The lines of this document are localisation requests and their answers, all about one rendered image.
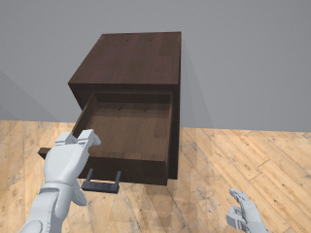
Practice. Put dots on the right robot forearm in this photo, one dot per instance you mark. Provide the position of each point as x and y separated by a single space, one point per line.
256 227

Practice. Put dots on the left robot forearm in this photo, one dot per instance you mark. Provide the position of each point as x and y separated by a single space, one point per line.
49 209

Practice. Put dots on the robot left hand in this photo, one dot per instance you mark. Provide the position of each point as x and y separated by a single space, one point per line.
67 159

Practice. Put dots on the robot right hand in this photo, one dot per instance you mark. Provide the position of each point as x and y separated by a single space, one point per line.
239 217

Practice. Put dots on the cabinet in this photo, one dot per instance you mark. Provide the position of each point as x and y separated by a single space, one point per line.
144 62

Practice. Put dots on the handle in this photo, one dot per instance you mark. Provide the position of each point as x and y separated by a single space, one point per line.
113 188

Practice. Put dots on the drawer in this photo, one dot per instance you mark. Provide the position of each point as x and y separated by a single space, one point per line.
135 132

